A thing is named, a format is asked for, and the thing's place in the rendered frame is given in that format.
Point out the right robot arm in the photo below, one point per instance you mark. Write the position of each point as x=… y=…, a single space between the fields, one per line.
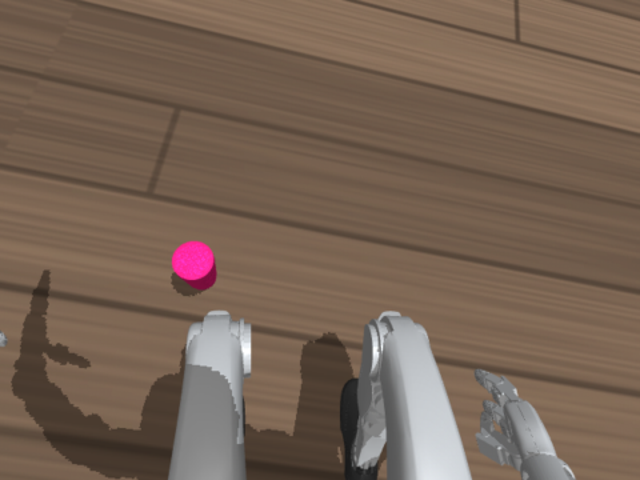
x=545 y=467

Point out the right robot foot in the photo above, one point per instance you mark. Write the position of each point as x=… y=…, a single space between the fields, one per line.
x=349 y=415

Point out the cup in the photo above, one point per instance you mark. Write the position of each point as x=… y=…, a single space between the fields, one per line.
x=194 y=263

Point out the right robot hand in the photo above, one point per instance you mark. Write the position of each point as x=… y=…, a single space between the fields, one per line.
x=524 y=434

